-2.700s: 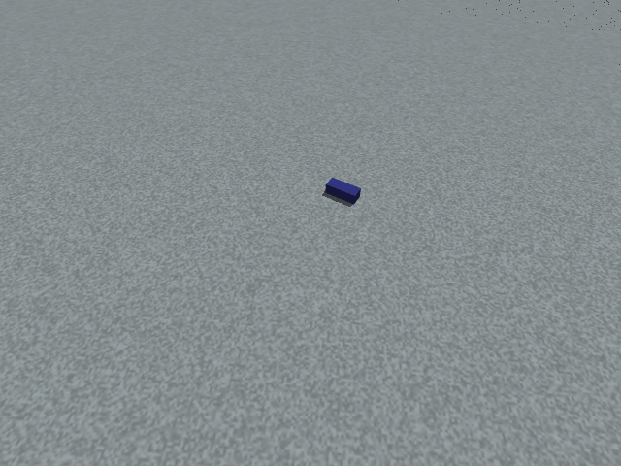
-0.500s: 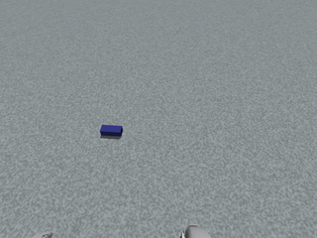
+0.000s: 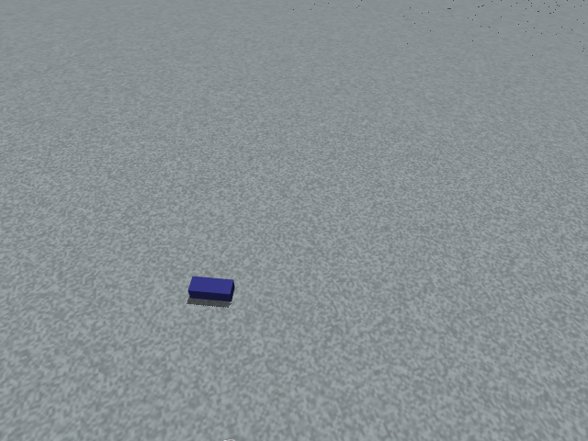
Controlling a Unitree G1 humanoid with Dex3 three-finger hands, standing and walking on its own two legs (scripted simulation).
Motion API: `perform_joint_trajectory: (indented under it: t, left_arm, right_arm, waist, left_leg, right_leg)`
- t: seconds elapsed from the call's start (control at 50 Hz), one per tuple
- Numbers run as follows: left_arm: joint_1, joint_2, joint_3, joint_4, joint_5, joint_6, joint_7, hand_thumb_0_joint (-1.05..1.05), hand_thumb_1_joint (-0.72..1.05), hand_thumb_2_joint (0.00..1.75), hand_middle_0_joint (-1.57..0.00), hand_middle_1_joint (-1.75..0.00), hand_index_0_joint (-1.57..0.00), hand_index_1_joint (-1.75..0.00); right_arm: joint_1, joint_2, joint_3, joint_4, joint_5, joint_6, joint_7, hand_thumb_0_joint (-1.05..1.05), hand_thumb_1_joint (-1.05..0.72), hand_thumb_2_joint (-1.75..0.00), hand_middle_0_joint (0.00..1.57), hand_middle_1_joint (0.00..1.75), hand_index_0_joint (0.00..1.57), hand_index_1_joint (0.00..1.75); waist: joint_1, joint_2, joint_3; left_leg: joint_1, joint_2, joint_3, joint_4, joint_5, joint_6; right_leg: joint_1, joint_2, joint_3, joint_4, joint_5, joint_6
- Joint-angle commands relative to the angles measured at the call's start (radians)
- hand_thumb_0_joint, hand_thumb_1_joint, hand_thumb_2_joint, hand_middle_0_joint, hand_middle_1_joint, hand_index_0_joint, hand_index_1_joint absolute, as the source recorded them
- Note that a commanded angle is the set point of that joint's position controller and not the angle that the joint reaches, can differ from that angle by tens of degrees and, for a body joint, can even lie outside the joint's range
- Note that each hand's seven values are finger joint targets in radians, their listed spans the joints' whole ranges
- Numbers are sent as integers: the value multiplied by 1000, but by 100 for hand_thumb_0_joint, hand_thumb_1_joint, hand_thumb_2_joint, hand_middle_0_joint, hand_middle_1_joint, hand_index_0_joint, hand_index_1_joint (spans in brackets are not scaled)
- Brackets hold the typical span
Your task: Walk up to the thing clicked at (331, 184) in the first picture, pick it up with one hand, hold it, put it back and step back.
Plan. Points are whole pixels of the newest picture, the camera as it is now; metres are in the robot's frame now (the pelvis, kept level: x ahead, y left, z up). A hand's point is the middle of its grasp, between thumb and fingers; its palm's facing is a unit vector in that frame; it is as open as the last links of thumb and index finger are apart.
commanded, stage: walk up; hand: left
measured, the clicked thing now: (211, 288) +0.78 +0.31 -0.72
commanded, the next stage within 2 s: none
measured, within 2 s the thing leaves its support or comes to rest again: neither
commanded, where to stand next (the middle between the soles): +0.38 +0.10 m, yaw -4 degrees
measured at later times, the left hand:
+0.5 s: hand (95, 364) +0.26 +0.32 -0.10, palm faces -0.05 -0.89 -0.46, open 7.4 cm
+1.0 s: hand (81, 295) +0.40 +0.42 -0.13, palm faces -0.13 -0.92 -0.37, open 7.4 cm
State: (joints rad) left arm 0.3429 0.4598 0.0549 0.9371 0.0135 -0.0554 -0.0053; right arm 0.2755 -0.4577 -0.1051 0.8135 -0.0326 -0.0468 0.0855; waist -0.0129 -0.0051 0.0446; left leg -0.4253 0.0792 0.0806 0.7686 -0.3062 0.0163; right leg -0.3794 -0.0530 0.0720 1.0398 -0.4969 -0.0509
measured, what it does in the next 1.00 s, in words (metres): walks ahead: right foot, then left foot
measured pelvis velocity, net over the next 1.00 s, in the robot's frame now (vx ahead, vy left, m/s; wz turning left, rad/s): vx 0.30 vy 0.15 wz -0.07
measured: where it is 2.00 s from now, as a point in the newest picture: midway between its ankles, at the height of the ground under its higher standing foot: (249, 405)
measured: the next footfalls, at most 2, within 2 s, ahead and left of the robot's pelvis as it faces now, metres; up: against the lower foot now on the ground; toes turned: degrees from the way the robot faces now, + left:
right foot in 0.32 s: +0.25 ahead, -0.09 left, +0.00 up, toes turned -6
left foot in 0.68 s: +0.39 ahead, +0.25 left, +0.00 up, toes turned -1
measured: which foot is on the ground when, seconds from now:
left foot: down 0.00-0.34, up 0.36-0.66, down 0.68-1.00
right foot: up 0.00-0.30, down 0.32-0.70, up 0.72-1.00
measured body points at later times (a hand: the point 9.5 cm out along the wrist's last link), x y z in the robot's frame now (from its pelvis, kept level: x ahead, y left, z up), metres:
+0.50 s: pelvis +0.16 +0.04 +0.01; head +0.18 +0.01 +0.46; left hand +0.26 +0.37 -0.07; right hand +0.21 -0.28 -0.12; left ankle +0.19 +0.18 -0.66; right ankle +0.21 -0.09 -0.71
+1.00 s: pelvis +0.30 +0.15 +0.02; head +0.34 +0.16 +0.46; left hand +0.40 +0.46 -0.11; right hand +0.30 -0.18 -0.09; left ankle +0.32 +0.24 -0.71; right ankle +0.39 +0.00 -0.67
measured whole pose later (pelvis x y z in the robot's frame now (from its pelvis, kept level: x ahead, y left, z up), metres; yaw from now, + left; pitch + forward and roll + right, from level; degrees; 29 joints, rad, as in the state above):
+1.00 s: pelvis +0.30 +0.15 +0.02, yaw -4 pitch -3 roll +0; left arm 0.24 0.42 0.05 0.92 0.01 -0.03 -0.02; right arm 0.36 -0.41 -0.03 0.87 -0.01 -0.06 0.02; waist -0.03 -0.03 0.12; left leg -0.26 0.03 0.12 0.64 -0.33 0.04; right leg -0.52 -0.06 -0.03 0.85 -0.29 -0.04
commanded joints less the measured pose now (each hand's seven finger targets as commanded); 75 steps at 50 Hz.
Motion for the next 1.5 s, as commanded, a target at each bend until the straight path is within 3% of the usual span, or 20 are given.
perform_joint_trajectory:
  t: [0.0, 0.2, 0.26, 0.32, 0.34, 0.42, 0.58, 0.66, 0.7, 0.72, 0.8, 0.94, 1.06, 1.1, 1.14, 1.24, 1.28, 1.38, 1.44, 1.48]
  left_arm:
    - [0, 210, 44, -68, -26, -58, 13, 0, 90, 90, -20, -30, -20, -30]
    - [-90, 150, 48, -113, -12, -46, -17, 0, 90, 90, -20, -30, -20, -30]
    - [34, 156, 61, -78, -13, -57, -1, 0, 90, 90, -20, -30, -20, -30]
    - [128, 322, 103, -107, -9, -66, 29, 0, 90, 90, -20, -30, -20, -30]
    - [86, 316, 98, -115, -22, -59, 30, 0, 90, 90, -20, -30, -20, -30]
    - [-15, 246, 77, -138, -17, -61, 29, 0, 90, 90, -20, -30, -20, -30]
    - [-29, 284, 90, -155, 2, -66, 11, 0, 90, 90, -20, -30, -20, -30]
    - [-80, 208, 53, -158, 15, -39, 11, 0, 90, 90, -20, -30, -20, -30]
    - [-70, 141, 27, -171, -9, -35, 22, 0, 90, 90, -20, -30, -20, -30]
    - [-90, 217, 34, -151, -5, -38, 31, 0, 90, 90, -20, -30, -20, -30]
    - [27, 211, 47, -54, -10, -37, 2, 0, 90, 90, -20, -30, -20, -30]
    - [-65, 108, 36, -71, -10, 15, 1, 0, 90, 90, -20, -30, -20, -30]
    - [-76, 152, 48, -77, 2, 12, 3, 0, 90, 90, -20, -30, -20, -30]
    - [-86, 256, 74, -75, -2, 7, 3, 0, 90, 90, -20, -30, -20, -30]
    - [-100, 239, 64, -78, 0, 15, -2, 0, 90, 90, -20, -30, -20, -30]
    - [-261, 126, 18, -112, 0, 42, -7, 0, 90, 90, -20, -30, -20, -30]
    - [-269, 134, 28, -99, -2, 52, 4, 0, 90, 90, -20, -30, -20, -30]
    - [-236, 100, 23, -30, -12, 21, -6, 0, 90, 90, -20, -30, -20, -30]
    - [-213, 149, 27, -2, -5, 12, 2, 0, 90, 90, -20, -30, -20, -30]
    - [-266, 156, 17, -5, -15, 16, -3, 0, 90, 90, -20, -30, -20, -30]
  right_arm:
    - [52, -245, -57, -55, 18, -26, -37, 0, -90, -90, 20, 30, 20, 30]
    - [80, -224, -33, -72, 8, -19, -32, 0, -90, -90, 20, 30, 20, 30]
    - [39, -186, -16, -103, 21, -7, -32, 0, -90, -90, 20, 30, 20, 30]
    - [99, -154, 3, -119, 19, 9, -38, 0, -90, -90, 20, 30, 20, 30]
    - [60, -213, -20, -104, 13, 22, -45, 0, -90, -90, 20, 30, 20, 30]
    - [116, -194, -23, -38, 14, 26, -31, 0, -90, -90, 20, 30, 20, 30]
    - [6, -166, -39, -45, 5, 18, 7, 0, -90, -90, 20, 30, 20, 30]
    - [234, -206, -73, 40, -2, 3, -12, 0, -90, -90, 20, 30, 20, 30]
    - [238, -364, -94, -11, 1, -13, -26, 0, -90, -90, 20, 30, 20, 30]
    - [156, -368, -92, -28, 19, -11, -31, 0, -90, -90, 20, 30, 20, 30]
    - [72, -245, -37, -29, 27, -38, -58, 0, -90, -90, 20, 30, 20, 30]
    - [59, -205, 4, -19, 31, -45, -93, 0, -90, -90, 20, 30, 20, 30]
    - [47, -185, 23, -17, 45, -23, -102, 0, -90, -90, 20, 30, 20, 30]
    - [63, -140, 37, -7, 42, -24, -106, 0, -90, -90, 20, 30, 20, 30]
    - [13, -174, 22, 22, 33, -14, -110, 0, -90, -90, 20, 30, 20, 30]
    - [177, -159, 17, 139, 14, -48, -109, 0, -90, -90, 20, 30, 20, 30]
    - [25, -306, -8, 87, 11, -57, -113, 0, -90, -90, 20, 30, 20, 30]
    - [-59, -203, 30, 103, 24, -59, -116, 0, -90, -90, 20, 30, 20, 30]
    - [-70, -165, 42, 93, 44, -37, -112, 0, -90, -90, 20, 30, 20, 30]
    - [-32, -140, 46, 122, 39, -27, -114, 0, -90, -90, 20, 30, 20, 30]
  waist:
    - [-20, 141, 33]
    - [-29, 143, 13]
    - [59, 30, -60]
    - [96, -149, -142]
    - [83, -53, -78]
    - [17, -107, 29]
    - [33, -166, 26]
    - [-113, 55, -48]
    - [-126, 346, 4]
    - [-86, 214, 76]
    - [1, 156, 39]
    - [20, 125, -28]
    - [42, 41, -134]
    - [48, -173, -177]
    - [61, -170, -87]
    - [-61, -49, -72]
    - [-23, 117, 41]
    - [21, 148, -46]
    - [22, 68, -131]
    - [-6, -6, -146]
  left_leg:
    - [282, 245, -435, -480, -247, 202]
    - [259, 181, -158, -420, 167, 208]
    - [136, 130, -65, -190, 289, 148]
    - [-269, -68, -88, 369, -244, 21]
    - [-262, -18, -153, 434, -261, 16]
    - [-199, 40, -152, 308, -86, 0]
    - [-4, 35, -41, -2, -13, -15]
    - [417, -63, 26, -137, -85, 1]
    - [354, 351, -785, -591, -598, 203]
    - [239, 376, -797, -604, -613, 264]
    - [214, 236, -370, -452, -84, 195]
    - [171, 198, -118, -266, 773, 158]
    - [116, 125, -100, -92, 399, 92]
    - [-63, -58, 6, 161, -85, 23]
    - [-69, -42, -65, 199, -426, 31]
    - [305, -25, -102, -319, -12, 25]
    - [180, 364, -603, -497, -96, 207]
    - [279, 148, -179, -238, 682, 97]
    - [172, 67, -90, -164, 486, 33]
    - [181, 27, -101, -241, 107, 21]
  right_leg:
    - [-363, -17, 23, 127, 115, -2]
    - [-102, 6, -143, -332, 224, 21]
    - [236, 67, -170, -512, 339, 2]
    - [504, -385, 594, -745, 51, -211]
    - [373, -403, 573, -752, -3, -271]
    - [164, -232, 235, -746, 50, -177]
    - [-16, -188, 79, -704, -45, -161]
    - [-270, -87, -46, -344, -128, -83]
    - [-514, 80, -77, 170, -84, -10]
    - [-484, 12, 17, 214, -33, -12]
    - [-309, -63, -14, 60, 144, 16]
    - [-37, -15, -98, -210, 253, 9]
    - [244, 19, -65, -472, 359, -50]
    - [324, -264, 354, -578, 259, -236]
    - [179, -302, 394, -653, 123, -268]
    - [-118, -88, 42, -364, 236, -79]
    - [-237, 2, -22, -168, -35, 21]
    - [8, 1, -78, -397, 223, 4]
    - [241, -54, -11, -460, 670, -36]
    - [195, -119, 69, -463, 538, -74]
